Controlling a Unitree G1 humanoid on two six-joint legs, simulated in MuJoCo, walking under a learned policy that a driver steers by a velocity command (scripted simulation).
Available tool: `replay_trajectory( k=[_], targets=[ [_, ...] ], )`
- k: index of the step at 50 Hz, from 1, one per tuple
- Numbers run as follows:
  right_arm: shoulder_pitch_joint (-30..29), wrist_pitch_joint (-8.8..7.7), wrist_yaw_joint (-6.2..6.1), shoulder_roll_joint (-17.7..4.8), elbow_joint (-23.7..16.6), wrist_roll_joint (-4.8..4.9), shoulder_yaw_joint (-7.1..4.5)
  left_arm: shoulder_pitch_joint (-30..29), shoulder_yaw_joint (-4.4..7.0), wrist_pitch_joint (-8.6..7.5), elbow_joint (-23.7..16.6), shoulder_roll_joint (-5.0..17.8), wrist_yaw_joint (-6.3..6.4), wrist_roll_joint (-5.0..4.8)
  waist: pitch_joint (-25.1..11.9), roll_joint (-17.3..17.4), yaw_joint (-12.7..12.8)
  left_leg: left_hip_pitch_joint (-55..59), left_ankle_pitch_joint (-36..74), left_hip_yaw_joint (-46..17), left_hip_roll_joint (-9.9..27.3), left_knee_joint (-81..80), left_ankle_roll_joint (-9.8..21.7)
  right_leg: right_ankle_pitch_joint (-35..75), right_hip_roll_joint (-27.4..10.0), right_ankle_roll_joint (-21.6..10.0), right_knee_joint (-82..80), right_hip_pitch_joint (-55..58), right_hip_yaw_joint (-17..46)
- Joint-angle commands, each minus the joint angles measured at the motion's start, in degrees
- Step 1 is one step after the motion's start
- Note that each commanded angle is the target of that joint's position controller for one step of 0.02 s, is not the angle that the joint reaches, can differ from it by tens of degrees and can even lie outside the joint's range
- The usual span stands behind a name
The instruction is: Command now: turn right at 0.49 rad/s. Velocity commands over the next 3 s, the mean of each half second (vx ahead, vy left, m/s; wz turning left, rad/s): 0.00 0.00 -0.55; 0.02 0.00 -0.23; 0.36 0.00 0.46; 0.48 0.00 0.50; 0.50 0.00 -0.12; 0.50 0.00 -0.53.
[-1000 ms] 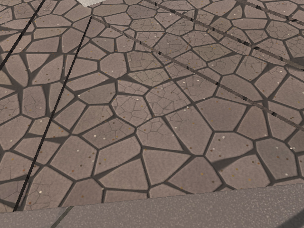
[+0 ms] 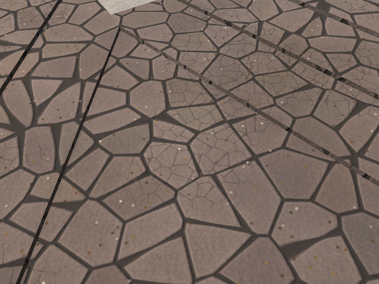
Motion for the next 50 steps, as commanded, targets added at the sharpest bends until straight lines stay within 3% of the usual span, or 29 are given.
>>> replay_trajectory(
  k=[1, 2, 3, 4, 5, 7, 10, 14, 18, 22, 25, 26, 27, 28, 29, 31, 32, 35, 38, 41, 42, 43, 44, 45, 46, 47, 48, 49, 50],
  targets=[
    [7.94, -2.23, -0.73, -9.95, -3.95, -2.89, -3.45, 0.60, 0.59, -0.25, -3.52, 4.67, -0.07, 1.57, -6.14, 4.81, -4.03, 22.57, 42.34, -24.51, 29.94, -9.51, 23.55, -19.37, -1.09, 2.63, 23.70, -20.79, -2.66],
    [5.04, -2.52, -0.61, -7.53, -4.31, -2.31, -2.76, 1.27, 1.29, -0.29, -2.24, 6.35, 0.89, 1.73, -4.73, 3.01, -1.72, 18.32, 37.53, -18.11, 25.65, -9.89, 18.58, -17.49, -2.11, 2.95, 29.08, -18.66, -3.76],
    [-0.11, -2.40, -0.30, -4.96, -5.73, -1.83, -1.83, 2.18, 2.00, -0.32, -1.20, 7.84, 1.81, 2.18, -3.42, 4.61, 0.70, 13.79, 35.63, -12.50, 21.63, -10.47, 14.68, -14.53, -2.45, 3.63, 32.07, -16.73, -4.75],
    [-2.35, -2.23, -0.30, -4.02, -6.48, -1.12, -1.32, 1.98, 1.89, -0.13, -1.31, 7.13, 2.13, 2.48, -3.55, 6.30, 1.57, 11.28, 36.57, -8.25, 19.42, -10.96, 12.66, -10.72, -2.41, 4.14, 32.54, -14.73, -4.99],
    [-3.31, -1.94, -0.61, -4.75, -7.22, -1.29, -1.55, 0.82, 1.17, 0.10, -1.55, 5.44, 1.56, 2.80, -3.85, 6.04, 1.59, 9.62, 37.53, -5.34, 18.02, -11.25, 11.97, -7.50, -2.26, 4.63, 34.49, -12.93, -6.99],
    [-1.71, -1.47, -1.12, -7.03, -7.50, -1.99, -2.54, 0.77, 0.28, 0.68, -1.57, 3.00, -0.44, 1.23, -4.39, 4.80, 0.41, 11.52, 36.18, -1.12, 15.79, -11.46, 11.59, -2.10, -2.54, 5.70, 30.19, -12.77, -8.74],
    [5.04, -0.73, -1.11, -8.43, -5.60, -2.45, -3.80, -0.77, -0.27, 1.43, -2.10, 2.53, -1.97, 0.03, -3.19, 5.33, -2.57, 18.17, 36.46, -0.72, 19.17, -11.40, 13.37, -0.89, -4.84, 6.21, 20.86, -16.01, -8.46],
    [6.39, -0.79, -0.57, -8.11, -4.76, -2.78, -4.80, -0.08, -0.65, 2.34, -2.20, 2.91, -1.97, 0.91, -1.98, 6.05, -2.89, 19.52, 34.59, -0.15, 23.02, -12.29, 14.92, -1.44, -6.80, 3.83, 13.37, -14.33, -9.20],
    [3.84, -1.24, -1.17, -8.40, -5.72, -3.66, -5.40, -0.58, -0.41, 2.94, -2.30, 3.23, -2.85, 0.43, -1.55, 6.76, -2.72, 18.06, 29.79, 3.08, 23.25, -13.14, 13.08, 0.02, -6.55, 2.06, 9.09, -9.35, -10.86],
    [3.04, -0.63, -2.03, -9.22, -5.74, -3.24, -5.82, -1.62, 0.26, 2.61, -2.44, 3.35, -3.64, -0.62, -1.06, 6.56, -2.40, 18.99, 23.88, 5.83, 23.24, -10.90, 9.76, 3.42, -5.37, 0.62, 1.12, -5.80, -11.64],
    [2.81, 0.43, -1.92, -7.49, -4.64, -2.33, -4.75, -1.45, 1.70, 0.82, -2.52, 5.15, -3.64, -1.78, -2.36, 4.46, -0.68, 13.91, 12.80, 8.09, 19.59, -4.90, 4.98, 18.84, -0.78, -4.01, -10.44, 4.37, -13.19],
    [5.34, 0.69, -1.66, -4.56, -4.37, -2.17, -3.93, 0.90, 2.90, 0.07, -2.37, 8.20, -2.85, -1.37, -5.58, -0.75, -0.38, 10.32, 5.40, 11.93, 15.16, 1.60, 0.47, 34.55, -3.95, -8.14, -11.26, 11.87, -9.20],
    [6.79, 0.36, -1.90, 0.57, -8.20, -2.74, -2.11, 6.57, 4.73, -0.41, -2.21, 15.21, -1.37, -1.85, -12.57, -11.43, -1.02, -4.06, -18.42, 15.38, 6.37, 15.37, -6.85, 59.28, -16.93, -20.88, -9.27, 28.05, 9.01],
    [3.65, -0.71, -1.29, 0.34, -8.94, -3.40, -1.33, 12.58, 5.04, -1.79, -0.73, 14.90, -0.35, -0.03, -13.18, -6.19, 2.38, -15.12, -30.61, 3.24, 3.87, 21.93, -7.38, 51.39, -21.33, -24.36, -10.33, 34.03, 18.21],
    [-0.04, -1.25, -0.76, -0.67, -8.51, -3.05, -1.40, 12.45, 5.39, -3.73, 0.46, 13.02, 0.55, 1.43, -4.93, -5.52, 3.15, -21.71, -29.74, -2.67, 5.37, 27.91, -6.82, 46.71, -20.21, -21.36, -11.42, 29.17, 15.24],
    [2.62, -1.31, -1.31, -6.93, -5.20, -2.56, -3.48, 6.48, 4.18, -3.78, -1.21, 8.15, 0.65, -0.75, -4.27, -6.48, 0.54, -21.23, -26.75, -4.55, 6.84, 37.17, -6.49, 46.81, -18.54, -19.45, -12.94, 21.83, 9.61],
    [2.56, -0.99, -1.33, -6.27, -5.00, -2.48, -3.18, 3.74, 3.70, -3.26, -2.30, 7.35, 0.61, -1.87, -2.69, -6.27, -1.27, -17.60, -24.02, -5.07, 7.50, 38.05, -6.24, 45.26, -17.76, -18.00, -14.89, 14.84, 7.31],
    [6.77, 0.62, 0.15, -4.36, -2.21, -2.50, -2.36, -1.89, 3.29, -2.16, -5.91, 7.53, 0.56, -1.17, -2.96, -4.59, -4.73, -9.83, -12.25, -3.77, 5.74, 36.73, -6.60, 42.28, -14.76, -15.97, -17.90, 5.15, 3.03],
    [8.56, 1.92, 1.95, -3.51, 0.63, -2.08, -1.60, -1.93, 3.38, -2.45, -7.50, 7.76, 0.16, -0.52, -2.54, -3.98, -3.62, -9.29, -7.33, -3.23, 6.13, 31.18, -7.95, 36.71, -13.46, -15.05, -17.66, 4.69, 1.84],
    [8.88, 2.40, 3.60, -0.49, 3.30, -2.01, 0.22, -4.15, 1.64, -2.53, -8.78, 3.57, -1.14, -2.11, -1.93, -1.66, -2.74, -7.40, -4.81, -4.46, 10.15, 20.31, -9.33, 25.87, -12.78, -11.09, -13.06, 4.94, 0.53],
    [8.07, 2.16, 4.31, 0.12, 3.63, -1.71, 0.69, -3.78, 1.35, -2.14, -8.74, 3.43, -1.82, -2.59, -1.42, -1.40, -1.76, -6.17, -4.42, -3.37, 10.38, 16.26, -9.71, 21.25, -12.25, -9.94, -11.07, 4.25, 0.59],
    [1.76, 4.53, 2.59, 0.35, 1.64, 1.73, 0.26, 3.05, 1.12, 2.22, -3.86, 3.37, 0.71, -2.08, -6.43, -3.29, 2.55, -6.43, -6.00, 3.05, 2.52, 11.50, -7.10, 41.34, -10.83, -8.33, -9.19, 12.90, -0.21],
    [3.60, 5.68, 1.50, 0.07, 1.62, 1.88, 0.49, 3.84, 1.02, 3.92, -3.31, 4.57, 1.84, -2.14, -7.26, -5.92, 1.70, -5.00, -4.52, 1.50, 2.69, 9.68, -5.74, 48.86, -11.24, -7.78, -5.62, 15.28, -1.19],
    [6.51, 1.43, 3.71, -1.63, 1.94, 0.31, 0.82, -0.54, 1.73, 1.01, -6.34, 7.88, -1.50, -3.22, -0.96, -1.19, -2.07, -5.68, 6.22, -2.21, 9.20, 5.70, -6.15, 29.17, -14.44, -9.53, -6.06, 9.30, 2.10],
    [6.19, -0.27, 3.81, -2.30, 3.14, -0.02, 0.64, -2.11, 0.79, 0.62, -5.76, 4.58, -2.89, -2.95, -2.12, 0.87, -1.71, -1.72, 8.09, -2.91, 9.33, 3.75, -5.48, 12.22, -12.32, -8.58, -6.89, 5.66, 3.37],
    [4.03, -0.99, 3.56, -4.28, 1.85, -0.39, 0.43, 1.24, 0.87, 0.72, -5.01, 4.06, -2.63, -1.87, -1.58, -0.73, 1.40, -3.54, 4.08, -3.01, 7.66, 6.20, -2.72, -4.91, -9.72, -8.37, -9.54, 5.13, 3.99],
    [1.27, -1.32, 2.78, -8.20, 0.49, -1.51, -0.77, 5.95, 2.90, 0.58, -3.72, 9.30, -0.98, -0.47, 0.68, -2.53, 4.58, -10.68, -10.85, -3.30, 6.10, 8.33, 1.12, -18.96, -9.95, -11.23, -12.84, 7.15, 6.24],
    [1.69, -1.55, 2.25, -9.07, 0.81, -1.91, -1.42, 7.36, 3.40, -0.08, -3.19, 10.57, 0.77, 0.16, 3.90, -4.45, 4.43, -21.43, -17.07, -4.84, 5.54, 8.71, 2.29, -24.95, -14.93, -14.36, -15.45, 12.54, 12.50],
    [2.05, -1.87, 2.31, -5.65, 1.52, -2.10, -0.39, 7.05, 2.73, -0.95, -2.87, 7.86, 2.37, 0.36, 5.90, -7.29, 4.65, -28.06, -10.00, -3.81, 5.32, 12.15, 2.22, -25.09, -21.39, -17.33, -18.66, 18.21, 18.33]
  ],
)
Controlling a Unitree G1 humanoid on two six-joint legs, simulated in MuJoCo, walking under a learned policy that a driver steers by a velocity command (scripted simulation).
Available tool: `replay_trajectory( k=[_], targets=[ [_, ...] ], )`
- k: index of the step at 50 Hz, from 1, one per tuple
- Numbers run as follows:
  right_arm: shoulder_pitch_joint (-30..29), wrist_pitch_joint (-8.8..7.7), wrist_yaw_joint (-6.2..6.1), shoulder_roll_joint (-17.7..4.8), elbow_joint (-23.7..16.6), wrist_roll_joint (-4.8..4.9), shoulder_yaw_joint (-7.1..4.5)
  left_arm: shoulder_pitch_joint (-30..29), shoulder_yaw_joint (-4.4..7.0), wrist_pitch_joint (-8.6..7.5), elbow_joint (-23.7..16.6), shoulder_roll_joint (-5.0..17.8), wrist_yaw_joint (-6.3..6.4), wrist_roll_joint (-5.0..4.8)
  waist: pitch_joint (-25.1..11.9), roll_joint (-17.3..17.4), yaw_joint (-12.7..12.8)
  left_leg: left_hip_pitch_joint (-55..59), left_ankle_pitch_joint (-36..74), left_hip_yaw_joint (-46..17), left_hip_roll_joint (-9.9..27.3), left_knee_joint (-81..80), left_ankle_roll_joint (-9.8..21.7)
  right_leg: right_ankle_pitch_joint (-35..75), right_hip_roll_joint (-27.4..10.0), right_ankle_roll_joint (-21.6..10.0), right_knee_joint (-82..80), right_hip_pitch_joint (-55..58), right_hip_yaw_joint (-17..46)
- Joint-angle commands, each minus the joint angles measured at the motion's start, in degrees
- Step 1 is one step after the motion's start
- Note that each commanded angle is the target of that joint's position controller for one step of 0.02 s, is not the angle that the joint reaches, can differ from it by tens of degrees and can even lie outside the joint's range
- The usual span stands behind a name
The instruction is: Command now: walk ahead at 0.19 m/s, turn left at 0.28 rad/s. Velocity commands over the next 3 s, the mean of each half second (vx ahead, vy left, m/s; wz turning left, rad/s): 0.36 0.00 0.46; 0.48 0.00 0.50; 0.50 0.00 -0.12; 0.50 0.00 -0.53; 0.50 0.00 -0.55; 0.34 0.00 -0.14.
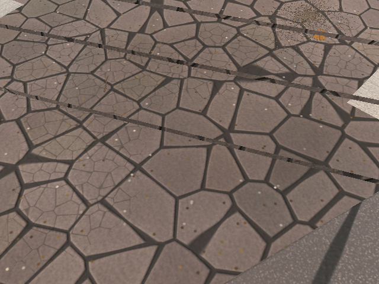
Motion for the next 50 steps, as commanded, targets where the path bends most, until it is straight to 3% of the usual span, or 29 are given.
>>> replay_trajectory(
  k=[1, 3, 5, 8, 10, 11, 12, 13, 14, 15, 17, 22, 24, 25, 28, 29, 31, 33, 35, 38, 39, 40, 41, 42, 43, 44, 46, 48, 50],
  targets=[
    [-7.98, -2.82, -0.76, -5.07, -6.48, -1.50, -0.86, 8.84, 3.06, -2.26, -0.28, 9.19, 3.84, 1.10, 3.88, -10.98, 7.79, -24.52, -3.87, -3.27, 1.38, 6.66, 4.93, -22.57, -27.34, -14.59, -19.16, 15.58, 29.95],
    [-8.30, -2.63, -0.88, -2.56, -6.55, -2.45, -0.19, 6.98, 1.48, -3.38, 0.23, 5.45, 5.10, 1.06, 2.85, -8.10, 5.75, -22.02, -6.90, -3.60, 2.49, 10.96, 5.74, -16.35, -26.51, -11.91, -21.70, 14.87, 24.75],
    [-5.25, -2.21, -0.04, -3.19, -5.00, -2.57, -0.71, 1.03, 1.84, -3.11, -0.97, 7.47, 5.34, 0.76, 2.82, -6.48, 2.85, -11.10, -1.14, 0.94, 0.47, 4.70, 5.12, -10.89, -20.02, -7.20, -21.85, 9.59, 11.76],
    [-2.96, -3.79, 3.38, -2.70, -3.10, -0.29, -0.90, -0.18, 2.13, -0.78, -0.51, 10.93, 4.12, 2.46, 3.31, -5.93, 1.54, 4.72, 9.86, 4.83, -3.60, -2.29, 4.20, -11.92, -17.09, -5.16, -17.60, 0.01, 2.96],
    [1.52, -6.06, 3.72, -5.18, -2.48, 0.25, -1.82, 2.53, 1.26, -0.84, 1.45, 8.94, 3.48, 4.03, 0.81, -3.11, -0.96, 13.49, 10.46, 0.92, -4.16, -4.00, 5.61, -6.82, -15.07, -4.14, -5.16, -3.44, -0.40],
    [7.87, -6.81, 2.56, -9.00, -1.45, -0.98, -2.99, 4.86, 0.02, -1.30, 2.03, 4.54, 3.35, 5.20, -4.13, 3.79, -2.94, 20.18, 10.39, -9.40, 1.42, -7.63, 9.70, -4.71, -9.64, -0.46, 10.48, -6.12, -5.00],
    [15.59, -6.84, 1.52, -14.51, -2.36, -0.80, -3.35, 3.70, -1.15, -2.88, -2.94, 1.15, 2.21, 4.72, -13.20, 14.98, -4.87, 37.84, 3.55, -43.72, 15.41, -17.12, 23.94, -17.03, 0.88, 3.98, 26.46, -23.45, -0.79],
    [19.01, -6.89, 1.39, -10.33, 0.36, -2.20, -3.02, -3.42, -0.75, -3.50, -2.11, 3.44, 1.35, 3.41, -0.83, 7.39, -9.22, 35.12, -6.54, -42.37, 14.20, -20.77, 19.48, -14.18, -2.38, 2.17, 33.75, -37.15, 7.44],
    [15.37, -6.95, 1.31, -8.21, 0.27, -1.61, -2.39, -5.39, -0.69, -4.17, -1.80, 4.64, 2.23, 2.95, 2.88, 4.76, -8.01, 29.07, -7.97, -35.95, 12.85, -18.90, 16.85, -10.22, -4.52, 1.52, 39.96, -38.39, 7.20],
    [12.76, -6.12, 1.23, -5.36, -0.46, -1.50, -1.36, -3.35, -0.06, -4.46, -0.52, 6.99, 2.94, 3.59, 0.64, 2.63, -5.82, 25.80, -4.66, -32.59, 11.03, -19.07, 16.62, -7.96, -5.58, 1.18, 41.84, -35.34, 6.28],
    [5.80, -5.46, 1.42, -2.06, -1.59, -1.39, 0.76, -1.78, -0.86, -4.25, 0.03, 4.89, 3.25, 4.89, 1.99, 1.63, 0.09, 14.31, 6.48, -27.35, 9.94, -19.85, 15.88, -3.18, -8.87, 1.06, 37.60, -28.81, 6.27],
    [4.22, -5.18, 1.98, -5.97, -1.90, -1.76, -0.46, -6.44, -1.37, -1.61, -1.05, 4.26, 2.76, 2.87, 0.41, 0.86, -0.02, 8.76, 20.22, -18.79, 4.83, -21.66, 15.62, 7.39, -7.71, 6.73, 17.27, -22.14, 2.25],
    [5.90, -4.55, 3.29, -7.92, -1.37, -2.23, -1.34, -8.70, -2.24, -0.49, -2.43, 2.80, 1.89, 2.97, -0.05, 1.77, -0.80, 2.57, 25.80, -16.36, 3.04, -18.82, 15.42, 10.86, -5.67, 7.07, 14.80, -15.68, -1.11],
    [6.45, -4.57, 3.42, -7.23, -1.95, -3.87, -1.13, -6.44, -2.48, -0.73, -2.30, 2.40, 1.32, 3.99, -1.04, 2.56, -0.07, -0.64, 26.69, -16.83, 3.22, -15.57, 15.45, 17.17, -6.15, 6.67, 21.68, -12.57, -0.23],
    [8.19, -4.90, 2.64, -5.28, -1.87, -3.30, -0.96, -7.06, -1.69, -1.63, -3.47, 5.31, 1.99, 4.17, -0.60, 2.26, -0.24, 5.08, 29.78, -21.64, 4.39, -8.95, 14.89, 9.74, -5.31, 5.72, 21.04, -17.62, -0.78],
    [14.28, -5.11, 1.65, -3.36, 2.66, -4.35, -0.72, -10.49, -2.52, -1.80, -4.01, 3.79, 2.28, 2.66, 1.60, 1.08, -3.53, 20.48, 21.44, -25.91, 6.31, -3.58, 12.82, 18.90, -9.46, 6.26, 14.95, -33.35, 10.46],
    [28.10, -4.27, -1.30, -2.47, 7.57, -1.01, -1.16, -20.50, -3.51, -2.55, -4.96, 1.93, 2.01, 3.93, 3.03, 1.54, -13.34, 44.75, 9.64, -29.29, 4.66, 3.51, 12.69, 22.14, -8.36, 7.40, 3.83, -58.34, 7.51],
    [26.88, -3.10, -0.80, 0.80, 7.85, -1.41, 0.06, -23.18, -4.82, -2.12, -3.49, -1.27, 0.79, 3.84, 4.13, -0.70, -13.67, 28.48, 5.25, -27.10, -0.01, 6.20, 10.84, 39.45, -9.74, 5.75, -5.48, -45.25, 6.44],
    [19.26, -1.77, 2.70, -5.36, 6.13, -3.96, -0.19, -20.85, -5.24, -1.20, -4.89, -2.16, 0.62, 2.79, 4.39, 2.87, -7.18, -12.79, 1.46, -26.09, -2.96, -0.99, 11.40, 46.27, -6.28, 4.86, 0.06, -3.42, -1.96],
    [11.88, -2.75, 4.01, -8.69, 3.26, -1.93, -0.89, 6.26, -0.84, -0.94, 4.63, 8.40, 1.80, 1.35, 1.24, -4.93, 6.76, -20.86, 1.81, -24.06, -8.75, 17.48, 4.65, 38.17, -7.44, 5.40, 0.06, 24.58, -3.26],
    [10.44, -2.11, 0.02, -5.20, 3.76, 8.01, -1.77, 12.60, 2.82, -1.55, 2.71, 11.75, 4.28, -5.19, -4.71, 0.03, 11.57, -13.08, 6.53, -22.51, -7.66, 33.23, 2.88, 33.04, -11.31, 3.65, -3.33, 24.78, 8.03],
    [12.10, -2.47, -1.33, 0.04, 4.80, 6.80, 0.22, 22.07, 2.41, -2.44, 5.71, 12.03, 4.41, -4.08, -15.05, -7.64, 14.26, -22.15, -19.20, -19.19, -11.63, 55.89, 0.42, 55.02, -19.31, 0.94, 10.57, 40.69, 9.69],
    [26.52, -2.36, -2.31, 3.38, 5.60, 7.56, 0.66, 25.39, 2.48, -2.38, 7.49, 13.61, 3.25, -1.37, -25.37, -19.91, 7.57, -32.24, -28.67, -16.81, -10.97, 79.25, -2.05, 68.14, -30.44, -5.75, 13.49, 50.59, 23.92],
    [27.94, -2.44, -3.33, 0.20, 4.71, 7.30, 0.37, 26.31, 3.49, -1.01, 7.76, 14.19, 2.08, -2.01, -29.14, -20.91, 7.64, -36.55, -24.52, -13.48, -7.37, 86.27, -3.73, 51.44, -34.57, -11.37, 4.49, 48.69, 35.46],
    [19.80, -1.69, -4.50, 0.86, 0.21, 8.36, 0.32, 23.47, 3.98, -0.61, 10.60, 13.93, 2.05, -3.05, -22.04, -14.96, 6.44, -45.29, -16.74, -7.79, -5.23, 86.05, -4.35, 15.93, -36.30, -15.18, -8.47, 41.17, 43.97],
    [8.06, -0.40, -5.99, -0.99, -3.02, 6.88, -0.25, 18.13, 1.97, -0.73, 10.32, 7.29, 2.63, -3.15, -9.42, -2.81, 6.79, -47.78, -10.98, -3.30, -2.68, 84.22, -4.03, 3.21, -31.69, -13.59, -15.53, 27.55, 38.54],
    [2.08, 2.06, -5.69, 1.40, -5.47, 4.48, 0.41, 11.14, 0.20, -2.27, 11.93, 3.78, 2.23, -1.99, 0.85, 0.43, 2.33, -41.40, -8.74, -7.54, 1.39, 79.05, -1.30, 5.07, -31.53, -12.60, -15.91, 4.27, 31.35],
    [0.75, 2.76, -4.35, 3.02, -6.13, 4.92, -0.02, 5.12, -1.10, -3.06, 13.36, -0.64, 1.67, -1.88, 6.73, -5.25, -3.09, -37.03, -1.40, -11.31, 3.79, 61.61, 2.24, -0.97, -22.29, -5.75, -18.38, -10.30, 16.52],
    [-0.64, 1.12, -3.41, 0.62, -7.28, 2.70, -0.91, 2.03, -0.34, -3.79, 12.50, 3.04, 3.20, -0.70, 5.77, -7.15, -4.23, -22.07, 14.88, -7.42, 2.51, 34.09, 0.39, 12.49, -13.96, -4.17, -21.19, -19.91, 1.88]
  ],
)
Over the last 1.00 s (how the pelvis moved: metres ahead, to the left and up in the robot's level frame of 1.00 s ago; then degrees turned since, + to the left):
0.05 -0.08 -0.01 -22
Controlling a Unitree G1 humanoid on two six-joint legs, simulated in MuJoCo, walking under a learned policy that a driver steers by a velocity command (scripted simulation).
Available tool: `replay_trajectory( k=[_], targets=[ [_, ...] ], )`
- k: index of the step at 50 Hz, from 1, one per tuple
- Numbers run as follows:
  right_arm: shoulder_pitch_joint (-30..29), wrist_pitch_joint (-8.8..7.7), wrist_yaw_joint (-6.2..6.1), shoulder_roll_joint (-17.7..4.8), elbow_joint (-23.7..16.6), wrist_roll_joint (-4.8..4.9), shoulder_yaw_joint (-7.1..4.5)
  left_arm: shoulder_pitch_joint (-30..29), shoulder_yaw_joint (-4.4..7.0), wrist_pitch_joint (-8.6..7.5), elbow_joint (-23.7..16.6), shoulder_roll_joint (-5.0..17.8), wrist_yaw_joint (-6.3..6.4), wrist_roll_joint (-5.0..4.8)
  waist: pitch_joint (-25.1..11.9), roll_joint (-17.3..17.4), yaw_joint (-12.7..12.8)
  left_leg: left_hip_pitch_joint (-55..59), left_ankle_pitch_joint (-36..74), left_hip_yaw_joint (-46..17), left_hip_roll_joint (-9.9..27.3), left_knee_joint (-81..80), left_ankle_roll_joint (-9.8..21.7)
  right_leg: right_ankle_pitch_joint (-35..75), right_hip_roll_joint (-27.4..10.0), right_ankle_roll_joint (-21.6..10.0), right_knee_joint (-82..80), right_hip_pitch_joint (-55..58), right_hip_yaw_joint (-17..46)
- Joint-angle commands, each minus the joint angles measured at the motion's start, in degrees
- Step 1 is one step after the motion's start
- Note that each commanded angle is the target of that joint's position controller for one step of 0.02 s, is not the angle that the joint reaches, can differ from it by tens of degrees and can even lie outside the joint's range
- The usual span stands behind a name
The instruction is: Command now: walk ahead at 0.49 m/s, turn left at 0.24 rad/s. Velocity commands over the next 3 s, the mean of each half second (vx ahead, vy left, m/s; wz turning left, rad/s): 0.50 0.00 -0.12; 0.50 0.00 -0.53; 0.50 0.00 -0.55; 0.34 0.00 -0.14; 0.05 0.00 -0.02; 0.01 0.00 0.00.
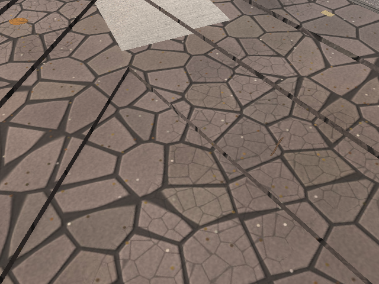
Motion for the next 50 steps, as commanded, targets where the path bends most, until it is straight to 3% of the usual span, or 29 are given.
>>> replay_trajectory(
  k=[1, 3, 4, 7, 8, 10, 11, 12, 13, 14, 15, 16, 17, 18, 19, 23, 28, 34, 37, 38, 39, 40, 41, 42, 43, 44, 45, 46, 50],
  targets=[
    [1.52, -1.85, 1.40, -1.37, -4.28, -2.75, -0.56, -11.66, 0.38, -2.90, -6.36, 6.09, 1.50, 1.21, 5.01, -8.36, -5.43, 15.89, 21.83, -2.57, 3.24, -33.33, -0.58, 17.90, -8.62, -8.28, -20.41, -19.57, 5.27],
    [-4.41, -2.13, 2.52, 0.63, -5.29, -1.86, 0.11, -5.93, 1.48, -2.66, -4.90, 9.37, 2.30, -0.82, 1.63, -6.51, -2.47, 21.42, 26.80, -0.05, 1.72, -44.77, -1.99, 19.65, -10.53, -9.15, -22.20, -12.69, 5.75],
    [-7.74, -1.87, 2.87, 1.04, -6.33, -1.25, 0.47, -4.58, 2.01, -2.13, -4.37, 10.60, 2.56, -1.74, 2.59, -6.30, -1.48, 18.88, 24.89, -0.61, 2.02, -48.83, -1.87, 18.55, -12.49, -9.34, -22.37, -7.14, 7.09],
    [-17.52, -2.15, 3.95, -0.43, -9.30, -0.92, 0.32, 1.11, 2.65, 0.03, -2.85, 10.05, 2.16, -1.79, 6.30, -3.87, 3.13, 12.46, 18.63, 0.67, 1.39, -57.78, 0.16, 15.64, -16.06, -9.02, -19.37, 4.62, 9.97],
    [-18.75, -2.51, 4.26, -1.48, -10.07, -0.99, -0.12, 2.23, 2.84, 0.57, -2.45, 10.30, 1.86, -1.59, 6.49, -4.56, 3.33, 13.54, 16.01, 0.89, 1.00, -59.50, 0.96, 16.46, -16.27, -8.50, -17.78, 6.62, 10.78],
    [-14.64, -2.99, 4.46, -4.90, -9.17, -1.29, -1.75, 2.11, 3.28, 1.28, -2.57, 11.55, 1.28, -1.35, 3.46, -6.07, 0.50, 23.10, 11.28, 2.44, -1.18, -62.36, 2.61, 25.62, -15.12, -7.23, -10.59, 7.37, 10.44],
    [-5.44, -3.09, 3.88, -8.39, -6.56, -1.45, -3.58, 1.96, 2.96, 1.24, -2.81, 10.81, 1.14, -1.15, -2.00, -5.53, -3.89, 36.55, 12.05, 2.73, -1.97, -62.12, 4.30, 32.08, -11.84, -5.76, 0.04, 3.89, 7.97],
    [7.19, -2.87, 2.77, -13.78, -4.43, -2.42, -5.38, 0.89, 1.91, 0.51, -5.17, 8.34, 0.94, 0.00, -12.45, 0.31, -9.16, 57.75, 18.80, -9.16, 9.73, -59.08, 8.30, 19.90, -7.64, -2.96, 20.50, -10.38, 4.34],
    [11.27, -2.46, 3.15, -17.46, -2.67, -2.31, -5.97, 6.88, -0.40, -0.80, -5.67, 0.61, 0.38, -0.77, -23.56, 15.32, -6.58, 72.53, 4.84, -35.33, 23.19, -68.18, 16.11, -14.68, 0.30, -0.30, 40.52, -27.90, 6.93],
    [13.70, -2.35, 3.29, -11.99, -1.89, -2.60, -4.87, 3.20, 1.93, -1.73, -4.55, 7.30, 0.31, -2.69, -20.86, 7.81, -9.43, 70.68, -1.55, -37.50, 21.74, -72.02, 15.24, -15.93, -0.07, -0.49, 47.06, -34.61, 14.90],
    [8.83, -2.62, 3.06, -10.45, -1.49, -2.22, -4.02, -2.58, 2.94, -1.70, -7.04, 9.35, 0.81, -3.54, -11.25, 6.81, -7.17, 61.53, 1.69, -27.51, 19.66, -73.38, 12.02, -9.43, -2.34, -1.08, 47.29, -37.63, 13.31],
    [2.31, -3.04, 3.05, -8.00, -2.07, -2.07, -3.26, -5.10, 3.09, -1.28, -7.64, 8.61, 1.58, -2.75, -6.71, 4.17, -4.17, 52.51, 7.21, -20.47, 17.07, -75.52, 10.42, -3.74, -4.87, -0.86, 44.00, -34.85, 11.73],
    [-2.24, -3.59, 3.31, -5.48, -1.93, -2.44, -2.73, -5.77, 3.51, -0.48, -7.37, 7.93, 2.08, -1.72, -3.42, 4.12, -1.71, 45.87, 10.61, -14.99, 14.73, -77.85, 9.49, -0.57, -6.41, -0.64, 41.04, -31.90, 11.27],
    [-4.41, -4.21, 3.50, -4.33, -1.56, -3.14, -2.69, -4.02, 3.60, 0.50, -6.87, 6.63, 2.18, -1.27, -2.82, 5.71, 0.48, 41.56, 12.42, -11.21, 13.27, -79.85, 8.57, 1.79, -7.79, -0.60, 39.15, -27.60, 11.74],
    [-5.15, -4.71, 3.67, -3.57, -0.88, -3.26, -2.80, -3.27, 3.53, 1.42, -6.64, 5.12, 1.98, -1.37, -2.77, 4.73, 1.41, 38.95, 13.76, -8.67, 12.48, -81.49, 8.40, 3.74, -7.64, -0.67, 38.69, -24.98, 11.77],
    [-2.32, -5.59, 2.46, -5.32, 2.74, -3.62, -3.69, -8.03, 4.03, 2.73, -8.64, 4.10, 1.73, -1.26, -0.25, 0.90, 1.70, 39.44, 20.97, -1.30, 13.38, -84.02, 8.84, 12.32, -6.77, -0.82, 32.51, -29.43, 14.45],
    [-0.12, -5.11, 0.92, -6.98, 5.57, -3.18, -3.90, -16.92, 3.78, 2.43, -11.75, 3.77, 0.20, -0.72, 2.67, 0.69, -0.24, 41.20, 20.45, 6.94, 12.54, -85.53, 7.14, 23.25, -4.98, -1.01, 17.46, -28.64, 11.11],
    [5.81, -3.38, 0.36, -9.34, 8.97, -2.12, -4.76, -27.93, 2.71, 2.56, -17.23, 2.89, -2.25, -1.03, 6.37, -0.18, -3.76, 52.70, 25.89, 11.35, 15.55, -81.44, 6.27, 16.44, -4.55, -3.19, 8.84, -31.87, 5.59],
    [4.43, -2.32, 0.29, -11.87, 8.60, -1.53, -5.44, -25.80, 3.55, 2.48, -18.43, 4.65, -3.09, -1.23, 3.10, 2.57, -0.87, 54.08, 51.31, 14.06, 15.57, -71.80, 4.93, 6.16, -0.21, -6.10, 7.77, -22.11, -0.25],
    [3.85, -1.95, 0.17, -12.85, 8.42, -1.50, -5.63, -20.97, 4.50, 2.50, -17.67, 6.41, -3.15, -1.44, 0.19, 3.59, 2.03, 53.61, 60.58, 14.74, 15.04, -64.24, 4.35, 4.00, 2.32, -7.50, 7.21, -15.19, -1.83],
    [2.63, -1.72, 0.11, -13.28, 8.08, -1.21, -5.58, -12.28, 6.15, 2.48, -15.50, 9.25, -2.81, -1.60, -4.44, 2.78, 6.85, 49.72, 61.53, 16.04, 13.07, -52.63, 2.77, 7.73, 4.85, -9.62, 2.65, -2.28, -2.08],
    [2.56, -2.19, 0.01, -12.48, 7.05, -1.90, -5.16, -2.54, 8.26, 2.91, -13.11, 14.28, -1.60, -1.53, -9.88, -2.13, 10.71, 34.60, 44.35, 15.96, 10.81, -35.10, 0.01, 8.49, -0.78, -13.11, 0.50, 16.87, 9.36],
    [6.63, -4.13, 1.34, -2.80, 3.85, -3.66, -2.29, -3.64, 8.74, 2.47, -13.42, 19.93, -1.15, -1.84, -13.94, -16.31, 3.45, 8.18, -12.65, 9.64, -1.92, -15.50, -3.51, 0.53, -15.90, -23.98, -5.34, 34.41, 43.50],
    [0.35, -7.12, 2.41, -7.17, 2.61, -1.03, -2.85, 0.29, 7.46, 2.02, -14.32, 16.25, -0.94, -0.72, -19.77, -10.78, 7.64, 1.32, -15.18, -3.31, -3.24, -10.03, -2.17, -3.45, -18.97, -25.38, -13.26, 38.24, 54.33],
    [-5.25, -8.39, 2.85, -9.17, 0.97, 0.74, -3.40, -2.03, 6.58, 1.37, -13.91, 12.87, -0.75, -0.34, -11.94, -8.64, 7.96, -3.44, -9.31, -3.61, -0.23, -11.97, -0.63, 3.01, -17.21, -22.14, -13.70, 33.76, 44.65],
    [-5.58, -8.79, 2.49, -8.61, 1.35, -0.21, -3.20, -6.54, 5.92, 0.93, -14.70, 10.46, -0.59, -0.94, -8.07, -4.43, 5.13, 0.12, -4.27, -3.64, 2.53, -17.56, -0.02, 9.66, -14.32, -19.62, -13.19, 24.98, 36.54],
    [-5.78, -8.57, 1.93, -9.00, 2.10, -1.92, -3.72, -11.10, 5.35, 0.70, -15.81, 8.55, -0.54, -0.95, -5.00, -2.45, 2.64, 4.84, -1.91, -3.22, 4.09, -22.63, -0.57, 16.10, -12.08, -17.99, -13.76, 16.34, 31.07],
    [-4.94, -7.78, 1.80, -9.41, 2.16, -2.33, -4.19, -13.09, 4.72, 0.51, -16.67, 7.05, -0.27, -0.71, -4.21, -2.61, 0.72, 9.06, -0.01, -3.48, 5.10, -25.43, -1.24, 20.27, -10.48, -17.35, -15.04, 11.30, 28.06],
    [-8.66, -5.80, 1.57, -6.32, -0.23, -3.26, -3.60, -11.33, 5.25, 0.15, -16.49, 10.21, 0.99, -1.16, -0.94, -2.68, -0.35, 11.91, 6.27, -1.06, 3.88, -38.62, -4.66, 27.26, -7.98, -16.75, -17.36, 1.86, 22.89]
  ],
)
Over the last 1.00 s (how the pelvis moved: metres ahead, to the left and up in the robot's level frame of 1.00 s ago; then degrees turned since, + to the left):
0.49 0.17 -0.13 32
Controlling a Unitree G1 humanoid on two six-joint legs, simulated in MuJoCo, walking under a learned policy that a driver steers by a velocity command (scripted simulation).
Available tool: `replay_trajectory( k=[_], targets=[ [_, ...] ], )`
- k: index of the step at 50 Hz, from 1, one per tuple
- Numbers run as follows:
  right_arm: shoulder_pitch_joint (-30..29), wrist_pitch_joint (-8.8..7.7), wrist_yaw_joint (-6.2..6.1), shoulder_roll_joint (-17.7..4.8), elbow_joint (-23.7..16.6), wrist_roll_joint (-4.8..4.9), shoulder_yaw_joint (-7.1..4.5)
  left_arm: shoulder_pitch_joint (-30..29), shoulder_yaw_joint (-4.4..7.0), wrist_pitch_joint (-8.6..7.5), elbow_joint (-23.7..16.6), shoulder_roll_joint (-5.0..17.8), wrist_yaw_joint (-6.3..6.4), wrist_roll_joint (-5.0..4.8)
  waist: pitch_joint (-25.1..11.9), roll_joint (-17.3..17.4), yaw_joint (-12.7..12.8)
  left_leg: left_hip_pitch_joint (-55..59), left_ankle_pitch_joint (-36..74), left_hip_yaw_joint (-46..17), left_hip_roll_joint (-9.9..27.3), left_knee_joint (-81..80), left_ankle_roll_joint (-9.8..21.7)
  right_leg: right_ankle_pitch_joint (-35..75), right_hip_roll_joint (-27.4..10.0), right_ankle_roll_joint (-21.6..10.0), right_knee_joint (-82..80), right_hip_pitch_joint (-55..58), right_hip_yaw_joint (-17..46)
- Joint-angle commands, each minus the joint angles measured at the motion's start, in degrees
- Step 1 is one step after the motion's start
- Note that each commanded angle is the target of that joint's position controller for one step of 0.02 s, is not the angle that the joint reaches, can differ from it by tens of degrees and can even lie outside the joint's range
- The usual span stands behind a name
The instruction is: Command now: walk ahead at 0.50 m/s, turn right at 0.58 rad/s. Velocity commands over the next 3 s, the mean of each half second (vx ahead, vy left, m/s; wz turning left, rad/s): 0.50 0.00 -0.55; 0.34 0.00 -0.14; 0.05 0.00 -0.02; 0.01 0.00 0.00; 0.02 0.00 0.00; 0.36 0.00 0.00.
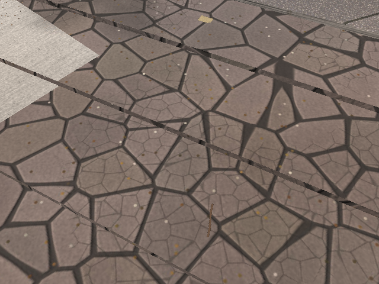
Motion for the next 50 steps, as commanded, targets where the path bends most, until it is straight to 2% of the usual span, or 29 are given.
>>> replay_trajectory(
  k=[1, 4, 7, 10, 12, 13, 14, 15, 16, 17, 18, 19, 22, 25, 29, 31, 34, 35, 36, 37, 38, 39, 40, 41, 42, 43, 47, 48, 50],
  targets=[
    [-2.96, 0.20, -0.26, -2.95, -4.49, -0.75, -0.51, -2.09, 2.17, -1.21, -4.56, 9.68, 1.25, -0.39, -3.31, -1.73, -1.43, -1.22, 8.73, 1.43, -1.04, -12.06, -1.88, 18.50, -13.32, -9.80, -8.45, 0.45, 12.26],
    [-9.17, 0.05, 0.45, -1.39, -6.42, -0.28, 0.41, 0.90, 2.39, -0.56, -3.78, 10.08, 1.51, -0.45, -2.81, -4.45, 1.41, 5.27, 21.38, 2.70, -4.89, -25.77, -1.64, 13.36, -10.16, -6.40, -7.28, -3.42, 10.16],
    [-12.19, 0.10, 0.91, -3.33, -8.09, 0.82, 0.16, 3.75, 2.18, -0.33, -2.43, 9.29, 1.46, -0.82, -2.60, -5.92, 2.38, 6.76, 22.46, 0.59, -5.78, -30.64, -0.91, 7.61, -12.20, -5.35, -5.17, -0.16, 14.84],
    [-10.54, -0.69, 1.50, -6.05, -8.04, 0.76, -0.53, 3.76, 2.29, 0.09, -2.47, 9.23, 2.06, -0.65, -3.31, -6.90, 0.78, 8.61, 16.57, -1.25, -5.50, -33.02, 0.96, 6.91, -14.64, -4.40, 0.58, 5.52, 19.96],
    [-2.32, -1.22, 1.19, -7.84, -6.01, 0.25, -1.56, 2.26, 1.83, 0.38, -3.58, 8.01, 2.12, -0.22, -7.01, -7.17, -3.82, 20.56, 14.54, 0.26, -5.79, -36.10, 3.56, 13.75, -11.56, -2.42, 9.12, 4.59, 19.50],
    [6.58, -1.40, 0.82, -10.30, -4.84, -0.75, -2.37, 1.24, 0.77, 0.20, -4.84, 5.33, 1.81, 0.47, -14.38, -3.65, -8.00, 35.56, 13.38, -5.82, 1.48, -33.89, 6.79, 9.67, -8.30, -0.40, 23.23, -1.95, 15.90],
    [13.48, -0.75, 0.62, -14.86, -3.40, -1.66, -3.38, 9.64, -0.40, -0.23, -5.86, 1.29, 1.78, -0.78, -23.14, 12.77, -5.52, 56.46, 5.59, -30.24, 16.18, -36.72, 16.30, -17.40, 0.17, 4.08, 43.24, -21.41, 8.36],
    [13.45, -0.33, 1.02, -11.19, -3.05, -0.21, -2.64, 11.07, -0.16, -0.22, -5.35, 5.67, 1.88, -1.80, -22.89, 14.91, -5.42, 56.74, -9.93, -42.98, 19.91, -41.12, 18.04, -25.29, -3.62, 4.79, 53.45, -30.54, 8.55],
    [9.96, 0.01, 0.92, -6.66, -4.44, 0.21, -1.43, 6.02, 0.92, 0.07, -5.63, 9.87, 1.94, -1.68, -14.13, 8.14, -6.70, 49.42, -13.34, -35.03, 17.08, -42.85, 15.38, -20.27, -6.10, 5.28, 56.98, -33.75, 8.36],
    [6.43, 0.63, 0.75, -5.15, -4.91, -0.05, -0.80, 1.89, 1.13, 0.37, -6.64, 10.13, 2.04, -0.96, -8.66, 4.06, -5.95, 41.40, -7.97, -26.33, 14.35, -43.77, 13.05, -15.54, -8.28, 5.66, 56.34, -32.78, 5.79],
    [4.14, 0.98, 0.74, -3.99, -4.55, -0.41, -0.33, -0.32, 1.26, 0.40, -7.50, 9.33, 1.88, -0.21, -4.62, 3.37, -4.73, 34.68, -1.91, -20.42, 11.70, -45.33, 12.17, -12.45, -9.86, 5.91, 53.98, -31.43, 5.08],
    [3.82, 0.95, 0.79, -3.17, -3.95, -0.96, 0.12, -0.38, 1.30, 0.54, -7.78, 8.13, 1.54, -0.05, -3.35, 4.47, -3.44, 30.36, 1.81, -16.24, 9.48, -46.74, 11.66, -10.56, -11.33, 5.73, 52.17, -28.85, 4.76],
    [5.61, 0.48, 1.23, -3.66, -1.65, -0.54, -0.02, 1.78, 0.36, 1.12, -7.61, 3.79, 1.09, -0.43, -2.91, 5.23, -1.96, 25.87, 7.75, -9.83, 7.85, -50.06, 13.29, -9.07, -11.77, 5.86, 50.25, -26.17, 3.10],
    [7.04, 0.34, 1.19, -5.32, 0.02, -0.28, -0.38, -1.65, -0.15, 1.28, -8.98, 3.58, 1.17, 0.27, -1.94, 2.98, -1.92, 27.36, 13.15, -6.65, 9.23, -51.61, 15.05, -4.53, -12.63, 6.66, 45.30, -30.80, 3.64],
    [9.37, 1.78, 0.87, -7.30, 1.45, 0.63, -0.44, -11.15, -2.11, 0.49, -11.95, 1.15, 0.18, 0.65, -0.12, 2.95, -4.62, 26.73, 15.81, 0.05, 7.08, -53.15, 13.32, 0.75, -13.15, 6.78, 29.33, -28.21, -2.23],
    [12.51, 2.07, 1.02, -8.66, 2.54, 0.80, -0.47, -14.19, -2.34, 0.06, -12.77, 1.26, -0.39, 0.57, -0.50, 4.02, -6.03, 27.25, 18.05, 1.06, 7.77, -53.17, 13.30, 0.39, -11.23, 6.41, 25.69, -24.00, -5.68],
    [14.46, 2.89, 1.15, -9.27, 4.06, 1.43, -0.23, -15.33, -1.77, -0.49, -14.03, 3.15, -1.07, 0.05, 0.05, 5.82, -4.63, 31.45, 27.24, 1.84, 9.37, -49.71, 12.12, -1.94, -9.02, 4.14, 19.16, -20.54, -7.05],
    [13.42, 3.25, 0.93, -9.52, 4.15, 1.55, -0.03, -12.20, -1.11, -0.73, -13.41, 4.06, -1.13, 0.44, -2.05, 6.90, -1.77, 31.84, 40.73, 3.69, 8.40, -44.43, 10.65, -0.40, -6.64, 2.99, 15.51, -14.17, -8.65],
    [13.80, 3.42, 0.59, -9.03, 4.38, 1.64, 0.29, -5.22, 0.14, -0.75, -11.15, 6.24, -0.98, 1.03, -6.71, 6.66, 1.63, 31.19, 52.42, 6.03, 6.10, -36.22, 8.57, 3.99, -4.26, 1.48, 11.35, -3.39, -9.58],
    [13.66, 3.04, 0.19, -8.39, 3.86, 1.10, 0.70, 3.08, 1.66, -0.60, -9.18, 10.06, -0.39, 1.47, -12.37, 5.41, 5.29, 24.59, 47.84, 8.13, 3.36, -25.13, 5.22, 14.87, -8.29, -0.65, 10.51, 10.75, -4.07],
    [17.67, 2.04, 0.29, -2.98, 1.77, -0.07, 2.77, 8.99, 2.86, 0.08, -8.46, 16.49, 0.39, 2.89, -22.31, -8.75, 5.08, 5.11, 21.00, 10.12, -4.56, -2.61, 0.19, 19.86, -25.85, -10.82, 7.31, 30.32, 20.57],
    [17.73, 1.42, 0.73, -5.22, 3.80, -0.49, 2.12, 9.08, 2.19, 0.76, -8.26, 14.09, 0.75, 2.37, -28.60, -13.06, 5.11, 2.28, -15.88, 1.43, -7.80, 10.73, -0.78, 28.65, -31.52, -15.52, 0.20, 28.81, 34.74],
    [16.03, 1.72, 1.32, -8.20, 3.48, 1.27, 0.75, 3.68, 0.84, 0.76, -8.63, 11.50, 0.59, 2.12, -21.26, -10.23, 3.19, -1.55, -16.41, -1.41, -4.42, 16.81, -0.40, 28.00, -30.28, -13.85, 1.24, 21.40, 25.21],
    [12.43, 2.25, 1.27, -6.95, 2.81, 1.75, 1.05, 0.00, 0.01, 0.56, -8.55, 8.25, 0.47, 1.47, -14.21, -7.37, 1.80, -3.62, -14.60, 0.64, -2.07, 15.30, 0.30, 26.29, -26.27, -11.22, 0.93, 14.49, 16.33],
    [11.34, 2.92, 0.80, -5.66, 2.74, 1.32, 1.03, -3.34, -0.38, 0.17, -7.99, 6.57, 0.10, 0.91, -9.64, -4.76, -0.28, -2.90, -11.65, 1.30, -0.34, 9.90, 0.70, 22.52, -22.85, -8.48, -1.47, 7.92, 11.01],
    [11.28, 3.87, 0.14, -5.71, 2.93, 1.05, 0.64, -5.64, -0.61, -0.42, -7.86, 5.32, -0.07, 0.89, -7.69, -5.23, -2.06, 1.11, -9.00, 1.20, 1.03, 6.06, 0.90, 20.80, -20.90, -6.71, -4.01, 2.34, 7.76],
    [12.74, 5.82, -0.91, -1.09, 3.79, -0.07, 1.83, -9.74, -0.68, -1.22, -5.97, 4.68, 0.15, 2.33, -7.24, -6.18, -5.75, 11.89, -2.58, 2.91, -0.45, -9.27, -0.37, 25.87, -17.68, -7.40, -6.54, -6.77, -0.82],
    [10.19, 5.88, -0.92, -0.75, 3.23, -0.47, 2.20, -9.29, -0.53, -1.02, -5.22, 5.20, 0.42, 2.31, -7.33, -6.55, -4.78, 13.08, 0.13, 2.96, -0.64, -14.34, -0.61, 24.46, -17.45, -7.42, -6.59, -6.45, -1.38],
    [8.55, 6.21, -0.63, -2.54, 3.20, -0.69, 2.00, -8.55, -0.28, -0.53, -4.04, 6.68, 0.85, 2.53, -9.49, -7.42, -3.86, 16.27, 4.40, 3.25, -1.10, -18.27, -0.67, 20.01, -18.99, -7.75, -6.74, -5.49, -0.08]
  ],
)
Over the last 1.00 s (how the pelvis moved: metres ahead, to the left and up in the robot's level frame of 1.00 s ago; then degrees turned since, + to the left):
0.52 -0.05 0.01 -26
